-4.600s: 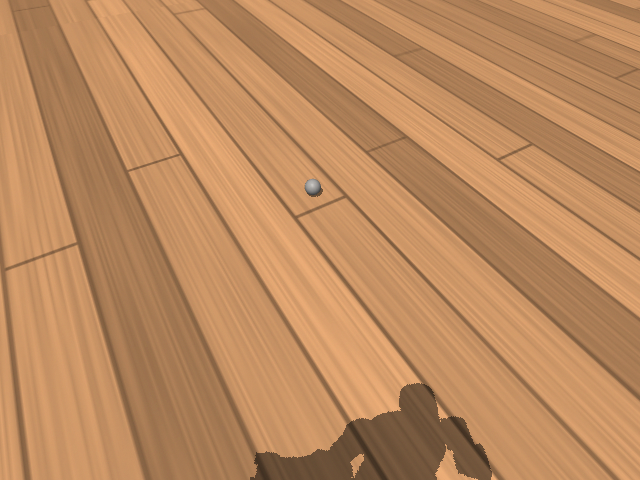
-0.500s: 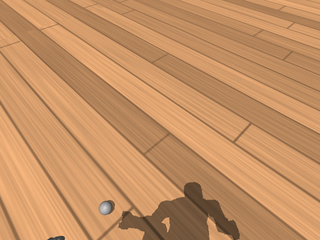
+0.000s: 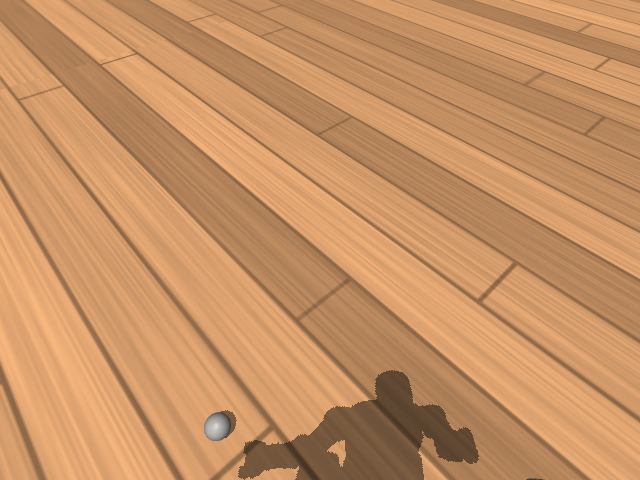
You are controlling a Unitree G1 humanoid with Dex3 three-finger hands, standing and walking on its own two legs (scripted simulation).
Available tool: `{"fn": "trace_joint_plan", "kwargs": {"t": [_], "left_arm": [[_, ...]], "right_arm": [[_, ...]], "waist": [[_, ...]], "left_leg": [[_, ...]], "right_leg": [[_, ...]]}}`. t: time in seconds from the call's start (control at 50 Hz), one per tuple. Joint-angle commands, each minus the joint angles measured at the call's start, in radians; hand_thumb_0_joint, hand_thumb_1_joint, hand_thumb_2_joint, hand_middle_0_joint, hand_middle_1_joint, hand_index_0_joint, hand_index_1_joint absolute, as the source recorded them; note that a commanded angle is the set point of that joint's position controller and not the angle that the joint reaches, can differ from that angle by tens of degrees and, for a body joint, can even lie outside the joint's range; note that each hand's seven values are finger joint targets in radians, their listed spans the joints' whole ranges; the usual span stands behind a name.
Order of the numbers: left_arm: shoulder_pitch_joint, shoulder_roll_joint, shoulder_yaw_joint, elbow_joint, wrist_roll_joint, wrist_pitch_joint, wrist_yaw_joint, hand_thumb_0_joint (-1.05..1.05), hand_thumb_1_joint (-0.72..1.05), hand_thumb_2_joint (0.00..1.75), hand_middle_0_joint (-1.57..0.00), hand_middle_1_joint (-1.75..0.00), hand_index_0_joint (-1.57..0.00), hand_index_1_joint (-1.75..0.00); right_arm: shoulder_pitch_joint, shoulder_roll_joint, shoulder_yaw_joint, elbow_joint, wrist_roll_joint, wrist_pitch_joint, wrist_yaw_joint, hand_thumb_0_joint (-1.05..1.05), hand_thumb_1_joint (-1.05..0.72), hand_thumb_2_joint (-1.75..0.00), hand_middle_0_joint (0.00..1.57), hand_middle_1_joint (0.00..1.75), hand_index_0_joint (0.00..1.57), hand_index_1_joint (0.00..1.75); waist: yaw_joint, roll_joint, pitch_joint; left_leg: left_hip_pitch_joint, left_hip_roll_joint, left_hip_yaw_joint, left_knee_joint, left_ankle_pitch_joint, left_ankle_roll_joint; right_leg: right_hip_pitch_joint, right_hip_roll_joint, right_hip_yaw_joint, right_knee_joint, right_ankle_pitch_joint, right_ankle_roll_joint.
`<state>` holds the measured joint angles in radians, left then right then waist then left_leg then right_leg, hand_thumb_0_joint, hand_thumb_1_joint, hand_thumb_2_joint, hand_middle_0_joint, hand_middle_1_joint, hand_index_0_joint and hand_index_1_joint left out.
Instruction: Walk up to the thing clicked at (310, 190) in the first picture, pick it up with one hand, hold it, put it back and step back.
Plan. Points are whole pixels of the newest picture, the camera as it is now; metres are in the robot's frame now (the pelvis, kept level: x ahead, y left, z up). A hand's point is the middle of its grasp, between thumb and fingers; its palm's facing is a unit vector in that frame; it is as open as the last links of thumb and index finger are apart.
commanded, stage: walk up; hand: left
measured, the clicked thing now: (217, 426) +0.40 +0.31 -0.74
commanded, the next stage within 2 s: none
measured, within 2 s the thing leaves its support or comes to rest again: neither
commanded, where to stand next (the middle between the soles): +0.04 +0.01 m, yaw +0 degrees
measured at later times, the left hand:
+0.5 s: hand out of the picture +0.10 +0.24 -0.15, palm faces +0.00 -0.94 -0.33, open 7.4 cm
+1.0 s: hand out of the picture +0.10 +0.26 -0.16, palm faces +0.02 -0.93 -0.36, open 7.4 cm
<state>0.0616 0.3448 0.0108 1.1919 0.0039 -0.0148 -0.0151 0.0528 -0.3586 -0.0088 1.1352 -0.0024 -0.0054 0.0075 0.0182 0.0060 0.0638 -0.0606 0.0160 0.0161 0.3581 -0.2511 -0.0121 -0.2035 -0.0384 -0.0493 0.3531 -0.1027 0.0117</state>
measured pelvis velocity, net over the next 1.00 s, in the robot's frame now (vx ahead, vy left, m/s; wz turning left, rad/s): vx -0.01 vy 0.00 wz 0.01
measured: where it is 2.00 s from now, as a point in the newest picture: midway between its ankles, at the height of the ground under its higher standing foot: outside the picture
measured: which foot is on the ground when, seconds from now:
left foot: down 0.00-1.00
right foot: down 0.00-1.00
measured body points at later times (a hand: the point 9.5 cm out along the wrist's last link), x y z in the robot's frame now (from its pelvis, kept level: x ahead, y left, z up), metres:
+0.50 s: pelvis +0.01 -0.01 +0.00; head +0.02 -0.01 +0.45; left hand +0.10 +0.29 -0.13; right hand +0.08 -0.31 -0.14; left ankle -0.03 +0.13 -0.74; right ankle +0.06 -0.13 -0.74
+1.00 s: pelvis -0.01 +0.00 -0.01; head +0.03 -0.01 +0.44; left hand +0.09 +0.30 -0.13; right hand +0.08 -0.31 -0.14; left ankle -0.03 +0.13 -0.74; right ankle +0.06 -0.13 -0.74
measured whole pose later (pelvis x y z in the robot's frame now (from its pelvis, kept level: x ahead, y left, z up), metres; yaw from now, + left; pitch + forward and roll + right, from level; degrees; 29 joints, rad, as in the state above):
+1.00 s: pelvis -0.01 +0.00 -0.01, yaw +0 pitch -2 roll +0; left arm 0.03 0.35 0.05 1.08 0.00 0.01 0.00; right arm 0.08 -0.37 -0.04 1.07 0.01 0.03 0.00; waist 0.00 0.01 0.13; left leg -0.16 0.02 0.01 0.50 -0.28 -0.01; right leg -0.28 -0.04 -0.06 0.44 -0.12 0.00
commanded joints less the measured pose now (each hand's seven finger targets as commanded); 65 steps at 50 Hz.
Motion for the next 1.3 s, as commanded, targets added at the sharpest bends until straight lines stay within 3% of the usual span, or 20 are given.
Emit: {"fn": "trace_joint_plan", "kwargs": {"t": [0.0,0.26,0.58,0.84,0.86,0.9,0.92,0.94,0.98,1.0,1.04,1.1,1.14,1.16,1.18,1.2,1.22,1.24,1.26,1.28], "left_arm": [[-0.070,0.211,0.036,-0.067,0.000,-0.025,0.020,0.00,0.90,0.90,-0.20,-0.30,-0.20,-0.30],[-0.059,0.204,0.046,-0.082,0.003,-0.023,0.023,0.00,0.90,0.90,-0.20,-0.30,-0.20,-0.30],[-0.065,0.204,0.054,-0.105,0.006,-0.017,0.020,0.00,0.90,0.90,-0.20,-0.30,-0.20,-0.30],[-0.054,0.200,0.052,-0.110,0.006,-0.017,0.018,0.00,0.90,0.90,-0.20,-0.30,-0.20,-0.30],[-0.057,0.269,0.082,-0.128,-0.009,-0.002,0.028,0.00,0.90,0.90,-0.20,-0.30,-0.20,-0.30],[-0.020,0.268,0.087,-0.156,-0.012,0.005,0.037,0.00,0.90,0.90,-0.20,-0.30,-0.20,-0.30],[-0.017,0.276,0.092,-0.168,-0.012,0.007,0.038,0.00,0.90,0.90,-0.20,-0.30,-0.20,-0.30],[-0.017,0.290,0.099,-0.184,-0.009,0.013,0.040,0.00,0.90,0.90,-0.20,-0.30,-0.20,-0.30],[-0.056,0.310,0.103,-0.229,0.013,0.021,0.047,0.00,0.90,0.90,-0.20,-0.30,-0.20,-0.30],[-0.068,0.309,0.107,-0.254,0.026,0.024,0.050,0.00,0.90,0.90,-0.20,-0.30,-0.20,-0.30],[-0.117,0.289,0.103,-0.289,0.036,0.029,0.055,0.00,0.90,0.90,-0.20,-0.30,-0.20,-0.30],[-0.133,0.287,0.103,-0.306,0.054,0.036,0.047,0.00,0.90,0.90,-0.20,-0.30,-0.20,-0.30],[-0.122,0.277,0.098,-0.312,0.044,0.059,0.032,0.00,0.90,0.90,-0.20,-0.30,-0.20,-0.30],[-0.050,0.200,0.079,-0.311,0.026,0.073,0.024,0.00,0.90,0.90,-0.20,-0.30,-0.20,-0.30],[-0.037,0.168,0.077,-0.326,0.023,0.075,0.021,0.00,0.90,0.90,-0.20,-0.30,-0.20,-0.30],[-0.114,0.255,0.101,-0.313,0.030,0.074,0.034,0.00,0.90,0.90,-0.20,-0.30,-0.20,-0.30],[-0.112,0.269,0.108,-0.295,0.027,0.077,0.028,0.00,0.90,0.90,-0.20,-0.30,-0.20,-0.30],[-0.017,0.249,0.103,-0.275,0.010,0.076,0.020,0.00,0.90,0.90,-0.20,-0.30,-0.20,-0.30],[0.034,0.254,0.103,-0.263,0.009,0.074,0.020,0.00,0.90,0.90,-0.20,-0.30,-0.20,-0.30],[0.026,0.265,0.107,-0.264,0.018,0.072,0.020,0.00,0.90,0.90,-0.20,-0.30,-0.20,-0.30]], "right_arm": [[-0.026,-0.213,-0.042,-0.046,0.001,-0.009,-0.009,0.00,-0.90,-0.90,0.20,0.30,0.20,0.30],[-0.023,-0.205,-0.043,-0.048,-0.002,-0.010,-0.010,0.00,-0.90,-0.90,0.20,0.30,0.20,0.30],[0.016,-0.202,-0.040,-0.053,-0.005,-0.010,-0.011,0.00,-0.90,-0.90,0.20,0.30,0.20,0.30],[0.026,-0.203,-0.040,-0.062,-0.006,-0.014,-0.012,0.00,-0.90,-0.90,0.20,0.30,0.20,0.30],[0.013,-0.261,-0.066,-0.072,-0.002,0.008,-0.013,0.00,-0.90,-0.90,0.20,0.30,0.20,0.30],[0.035,-0.240,-0.070,-0.100,0.011,0.019,-0.015,0.00,-0.90,-0.90,0.20,0.30,0.20,0.30],[0.040,-0.234,-0.075,-0.115,0.013,0.025,-0.015,0.00,-0.90,-0.90,0.20,0.30,0.20,0.30],[0.054,-0.222,-0.079,-0.128,0.016,0.033,-0.016,0.00,-0.90,-0.90,0.20,0.30,0.20,0.30],[0.071,-0.208,-0.090,-0.156,0.004,0.063,-0.011,0.00,-0.90,-0.90,0.20,0.30,0.20,0.30],[0.104,-0.202,-0.092,-0.166,-0.002,0.078,-0.006,0.00,-0.90,-0.90,0.20,0.30,0.20,0.30],[0.132,-0.202,-0.104,-0.186,-0.005,0.086,0.008,0.00,-0.90,-0.90,0.20,0.30,0.20,0.30],[0.202,-0.223,-0.115,-0.164,-0.014,0.067,0.015,0.00,-0.90,-0.90,0.20,0.30,0.20,0.30],[0.283,-0.213,-0.124,-0.121,-0.029,0.041,0.008,0.00,-0.90,-0.90,0.20,0.30,0.20,0.30],[0.229,-0.263,-0.133,-0.138,-0.051,0.024,0.000,0.00,-0.90,-0.90,0.20,0.30,0.20,0.30],[0.131,-0.396,-0.152,-0.195,-0.069,0.009,-0.009,0.00,-0.90,-0.90,0.20,0.30,0.20,0.30],[0.068,-0.442,-0.152,-0.218,-0.046,0.001,-0.015,0.00,-0.90,-0.90,0.20,0.30,0.20,0.30],[0.012,-0.363,-0.133,-0.225,-0.050,-0.015,-0.026,0.00,-0.90,-0.90,0.20,0.30,0.20,0.30],[-0.001,-0.323,-0.117,-0.223,-0.047,-0.029,-0.033,0.00,-0.90,-0.90,0.20,0.30,0.20,0.30],[0.025,-0.319,-0.122,-0.225,-0.046,-0.034,-0.039,0.00,-0.90,-0.90,0.20,0.30,0.20,0.30],[0.083,-0.318,-0.129,-0.221,-0.039,-0.041,-0.044,0.00,-0.90,-0.90,0.20,0.30,0.20,0.30]], "waist": [[-0.018,-0.021,-0.110],[-0.012,-0.009,-0.120],[-0.017,-0.011,-0.095],[-0.013,-0.007,-0.106],[-0.005,-0.006,0.006],[-0.007,-0.014,-0.089],[-0.007,-0.036,-0.131],[-0.005,-0.083,-0.180],[0.001,-0.197,-0.168],[-0.012,-0.180,-0.153],[-0.038,-0.158,-0.142],[-0.043,-0.198,-0.178],[-0.077,-0.133,-0.155],[-0.046,0.085,-0.089],[-0.023,0.275,-0.036],[-0.060,0.223,0.013],[-0.022,0.082,0.062],[0.027,0.055,0.012],[0.032,0.094,-0.052],[0.006,0.117,-0.068]], "left_leg": [[-0.039,0.116,-0.071,-0.082,0.156,0.036],[-0.046,0.118,-0.070,-0.105,0.179,0.029],[-0.071,0.109,-0.070,-0.099,0.110,0.033],[-0.067,0.116,-0.072,-0.108,0.128,0.034],[-0.120,0.099,-0.071,-0.009,0.327,0.026],[-0.086,0.087,-0.045,0.082,0.401,0.027],[-0.079,0.062,-0.035,0.150,0.376,0.027],[-0.088,0.026,-0.020,0.244,0.305,0.022],[-0.174,-0.055,-0.030,0.555,-0.286,0.025],[-0.179,-0.032,-0.084,0.653,-0.340,0.031],[-0.190,-0.009,-0.116,0.689,-0.301,0.038],[-0.200,0.018,-0.055,0.391,-0.260,0.025],[-0.052,0.005,-0.030,0.083,-0.121,0.028],[-0.047,0.076,-0.211,-0.091,-0.225,0.044],[-0.145,0.308,-0.559,-0.176,-0.261,0.112],[-0.381,0.398,-0.632,-0.203,-0.272,0.219],[-0.389,0.330,-0.504,-0.143,-0.105,0.190],[-0.200,0.245,-0.333,-0.053,0.154,0.139],[-0.058,0.229,-0.276,0.007,0.288,0.128],[-0.004,0.237,-0.250,0.042,0.356,0.132]], "right_leg": [[0.087,-0.117,0.115,-0.055,0.109,-0.016],[0.129,-0.115,0.105,-0.045,0.143,-0.016],[0.115,-0.104,0.118,-0.059,0.034,-0.022],[0.128,-0.102,0.111,-0.038,0.092,-0.025],[0.047,-0.117,0.118,0.039,0.319,-0.035],[0.076,-0.140,0.107,0.079,0.448,-0.070],[0.076,-0.163,0.123,0.081,0.475,-0.093],[0.091,-0.210,0.172,0.063,0.476,-0.136],[0.014,-0.354,0.310,-0.008,0.409,-0.256],[-0.056,-0.378,0.310,-0.014,0.296,-0.280],[-0.123,-0.312,0.220,0.003,0.092,-0.252],[-0.061,-0.249,0.196,0.040,-0.201,-0.189],[-0.174,-0.198,0.160,0.195,-0.327,-0.145],[-0.295,-0.071,0.078,0.381,-0.426,-0.091],[-0.423,0.088,0.094,0.551,-0.491,-0.028],[-0.289,0.035,0.261,0.619,-0.489,-0.018],[-0.238,0.051,0.293,0.688,-0.397,-0.023],[-0.305,0.088,0.303,0.692,-0.329,-0.025],[-0.349,0.089,0.269,0.710,-0.300,-0.020],[-0.348,0.074,0.249,0.693,-0.290,-0.018]]}}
